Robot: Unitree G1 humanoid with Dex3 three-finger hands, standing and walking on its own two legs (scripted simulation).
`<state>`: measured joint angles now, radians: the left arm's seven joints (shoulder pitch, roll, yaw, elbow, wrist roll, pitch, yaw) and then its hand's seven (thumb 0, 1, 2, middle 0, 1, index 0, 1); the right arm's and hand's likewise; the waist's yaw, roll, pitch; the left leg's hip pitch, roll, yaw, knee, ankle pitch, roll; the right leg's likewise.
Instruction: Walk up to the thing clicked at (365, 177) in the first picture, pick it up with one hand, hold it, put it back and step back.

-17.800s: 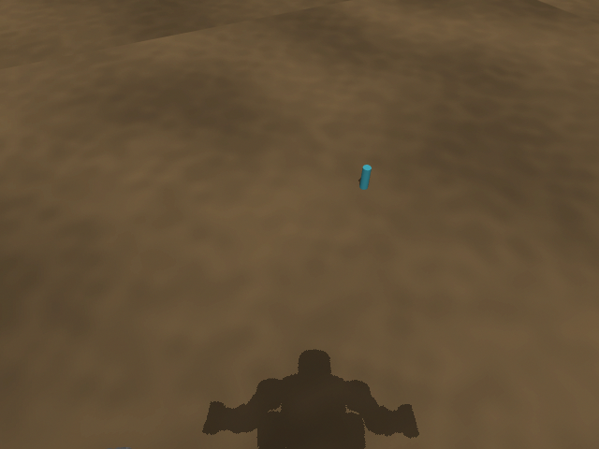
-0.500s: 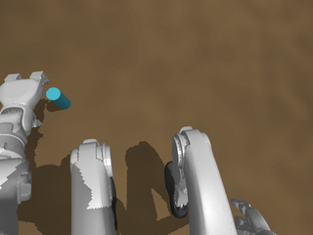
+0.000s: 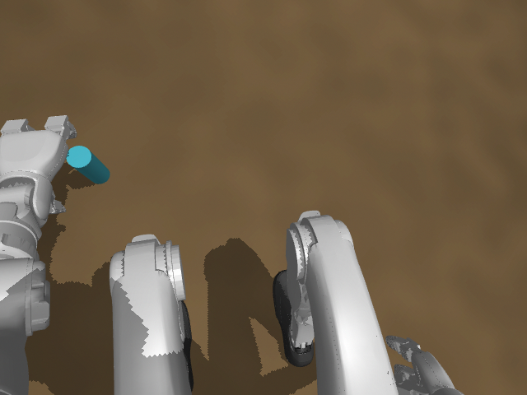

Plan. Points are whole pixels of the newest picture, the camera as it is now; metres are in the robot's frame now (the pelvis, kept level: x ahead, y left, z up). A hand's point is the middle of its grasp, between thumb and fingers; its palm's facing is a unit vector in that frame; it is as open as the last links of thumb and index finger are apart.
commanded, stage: approach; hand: left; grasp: from above
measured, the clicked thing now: (90, 166) +0.49 +0.27 -0.29
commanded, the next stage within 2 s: close in in 0.66 s
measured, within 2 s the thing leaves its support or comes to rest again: neither
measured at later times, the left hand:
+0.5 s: hand (71, 141) +0.49 +0.25 -0.15, palm faces -0.48 -0.06 -0.88, open 13.8 cm
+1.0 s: hand (67, 154) +0.47 +0.27 -0.16, palm faces -0.43 -0.04 -0.90, open 13.5 cm
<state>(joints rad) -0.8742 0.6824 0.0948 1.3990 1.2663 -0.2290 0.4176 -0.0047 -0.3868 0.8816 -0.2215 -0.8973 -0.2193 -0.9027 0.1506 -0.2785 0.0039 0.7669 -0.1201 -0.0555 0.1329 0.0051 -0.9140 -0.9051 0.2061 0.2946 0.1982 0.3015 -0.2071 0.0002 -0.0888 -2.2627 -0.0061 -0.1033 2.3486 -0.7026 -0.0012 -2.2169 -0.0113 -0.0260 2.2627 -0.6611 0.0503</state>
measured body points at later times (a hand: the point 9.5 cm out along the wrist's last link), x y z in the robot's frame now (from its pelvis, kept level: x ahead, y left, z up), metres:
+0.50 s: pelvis +0.00 +0.00 +0.00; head +0.24 +0.03 +0.38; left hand +0.51 +0.25 -0.10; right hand +0.00 -0.28 -0.11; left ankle +0.07 +0.12 -0.32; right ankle +0.10 -0.14 -0.32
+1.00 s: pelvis +0.00 +0.00 -0.01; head +0.23 +0.07 +0.38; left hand +0.49 +0.26 -0.11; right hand +0.08 -0.28 -0.11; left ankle +0.07 +0.12 -0.32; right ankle +0.10 -0.14 -0.32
